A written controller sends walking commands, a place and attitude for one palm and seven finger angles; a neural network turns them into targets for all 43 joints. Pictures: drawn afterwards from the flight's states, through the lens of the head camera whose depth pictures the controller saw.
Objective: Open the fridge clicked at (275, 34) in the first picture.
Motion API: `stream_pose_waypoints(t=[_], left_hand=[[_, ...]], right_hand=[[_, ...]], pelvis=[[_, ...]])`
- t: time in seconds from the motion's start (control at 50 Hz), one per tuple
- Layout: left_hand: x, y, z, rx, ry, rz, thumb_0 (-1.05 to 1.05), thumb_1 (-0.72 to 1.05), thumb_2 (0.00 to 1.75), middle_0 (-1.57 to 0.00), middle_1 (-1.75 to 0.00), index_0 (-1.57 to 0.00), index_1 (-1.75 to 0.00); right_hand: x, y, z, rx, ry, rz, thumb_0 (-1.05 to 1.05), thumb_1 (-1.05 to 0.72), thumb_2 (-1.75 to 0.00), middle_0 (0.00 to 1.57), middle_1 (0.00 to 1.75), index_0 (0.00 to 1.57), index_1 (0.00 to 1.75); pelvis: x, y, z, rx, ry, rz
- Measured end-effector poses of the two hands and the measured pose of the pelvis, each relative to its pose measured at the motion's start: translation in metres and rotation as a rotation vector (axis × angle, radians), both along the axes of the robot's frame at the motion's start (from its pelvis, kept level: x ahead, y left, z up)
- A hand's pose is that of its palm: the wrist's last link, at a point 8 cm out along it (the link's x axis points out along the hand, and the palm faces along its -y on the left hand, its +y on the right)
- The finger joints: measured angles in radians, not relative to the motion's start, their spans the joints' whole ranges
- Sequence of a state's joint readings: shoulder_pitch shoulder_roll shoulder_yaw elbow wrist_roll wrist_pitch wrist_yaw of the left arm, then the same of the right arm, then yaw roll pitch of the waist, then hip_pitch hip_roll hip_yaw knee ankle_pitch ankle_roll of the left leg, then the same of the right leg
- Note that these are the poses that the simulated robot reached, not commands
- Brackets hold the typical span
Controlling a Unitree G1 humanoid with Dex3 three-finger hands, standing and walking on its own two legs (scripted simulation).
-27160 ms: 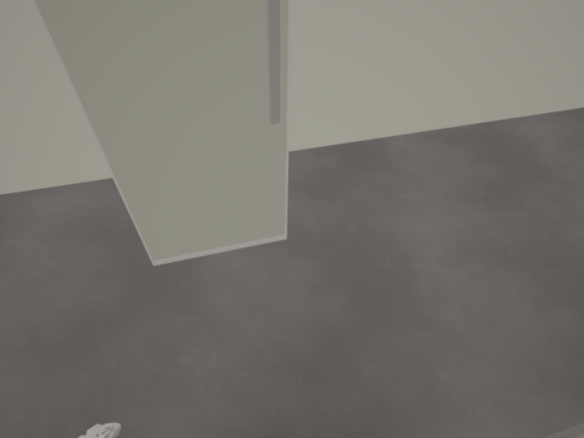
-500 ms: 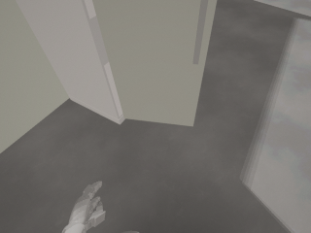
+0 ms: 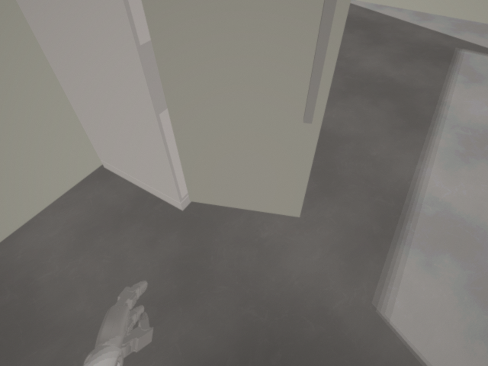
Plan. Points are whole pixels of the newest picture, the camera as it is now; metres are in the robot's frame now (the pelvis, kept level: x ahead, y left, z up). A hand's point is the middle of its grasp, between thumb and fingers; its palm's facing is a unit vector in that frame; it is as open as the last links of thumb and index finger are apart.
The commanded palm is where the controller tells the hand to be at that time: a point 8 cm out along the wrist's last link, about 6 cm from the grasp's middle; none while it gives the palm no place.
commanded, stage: stop stepping back and stand still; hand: right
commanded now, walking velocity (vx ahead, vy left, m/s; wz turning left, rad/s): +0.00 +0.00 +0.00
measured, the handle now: (318, 60) +0.84 -0.13 +0.10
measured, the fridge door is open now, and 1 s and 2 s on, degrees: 69 69 69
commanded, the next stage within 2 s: let the arm hang, fingers relaxed in 0.02 s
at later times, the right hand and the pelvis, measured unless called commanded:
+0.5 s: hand out of the picture -0.03 -0.20 -0.18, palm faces +0.03 +0.98 -0.17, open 7.0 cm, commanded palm none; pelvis -0.04 -0.01 +0.00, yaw -3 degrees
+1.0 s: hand out of the picture -0.01 -0.23 -0.17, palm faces +0.02 +0.97 -0.23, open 7.4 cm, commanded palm none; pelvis -0.04 -0.03 +0.01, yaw -1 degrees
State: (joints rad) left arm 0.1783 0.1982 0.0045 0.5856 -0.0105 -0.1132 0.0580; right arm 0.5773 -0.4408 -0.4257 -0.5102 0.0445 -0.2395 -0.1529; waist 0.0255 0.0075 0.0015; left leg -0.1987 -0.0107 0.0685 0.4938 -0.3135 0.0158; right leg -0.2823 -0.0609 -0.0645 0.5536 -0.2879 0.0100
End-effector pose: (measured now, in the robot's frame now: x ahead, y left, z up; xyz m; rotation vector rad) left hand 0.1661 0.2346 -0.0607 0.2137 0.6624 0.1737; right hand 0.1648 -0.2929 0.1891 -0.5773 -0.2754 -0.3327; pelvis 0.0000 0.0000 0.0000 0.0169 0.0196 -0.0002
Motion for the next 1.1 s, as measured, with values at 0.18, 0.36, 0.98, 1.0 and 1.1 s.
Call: stream_pose_waypoints(t=[0.18, 0.36, 0.98, 1.0, 1.1], left_hand=[[-0.008, -0.001, -0.016, 0.005, 0.068, -0.083, 0.01, 0.9, 0.9, -0.21, -0.3, -0.2, -0.3], [-0.074, 0.005, -0.052, 0.013, 0.351, -0.05, 0.01, 0.91, 0.9, -0.21, -0.3, -0.2, -0.3], [-0.188, -0.033, -0.077, -0.082, 0.676, 0.073, 0.0, 0.91, 0.9, -0.21, -0.3, -0.2, -0.3], [-0.185, -0.032, -0.076, -0.078, 0.668, 0.073, 0.0, 0.91, 0.9, -0.2, -0.3, -0.2, -0.3], [-0.171, -0.023, -0.071, -0.055, 0.637, 0.074, 0.0, 0.91, 0.9, -0.2, -0.3, -0.2, -0.3]], right_hand=[[-0.004, -0.024, -0.063, 0.106, 0.233, -0.077, 0.0, -0.89, -0.9, 0.21, 0.3, 0.21, 0.3], [-0.095, 0.03, -0.3, 0.483, 1.258, -0.151, 0.01, -0.9, -0.9, 0.2, 0.3, 0.2, 0.29], [-0.189, 0.018, -0.323, 0.561, 1.52, -0.31, 0.0, -0.91, -0.9, 0.2, 0.3, 0.2, 0.29], [-0.184, 0.019, -0.323, 0.561, 1.509, -0.301, 0.0, -0.91, -0.9, 0.2, 0.3, 0.2, 0.29], [-0.164, 0.021, -0.322, 0.557, 1.474, -0.263, 0.0, -0.9, -0.9, 0.2, 0.3, 0.2, 0.29]], pelvis=[[-0.011, -0.011, -0.002, 0.004, 0.009, -0.026], [-0.031, -0.017, -0.004, -0.014, -0.007, -0.033], [-0.038, -0.031, 0.006, -0.007, -0.035, -0.019], [-0.038, -0.031, 0.007, -0.008, -0.036, -0.019], [-0.036, -0.031, 0.008, -0.008, -0.037, -0.016]])
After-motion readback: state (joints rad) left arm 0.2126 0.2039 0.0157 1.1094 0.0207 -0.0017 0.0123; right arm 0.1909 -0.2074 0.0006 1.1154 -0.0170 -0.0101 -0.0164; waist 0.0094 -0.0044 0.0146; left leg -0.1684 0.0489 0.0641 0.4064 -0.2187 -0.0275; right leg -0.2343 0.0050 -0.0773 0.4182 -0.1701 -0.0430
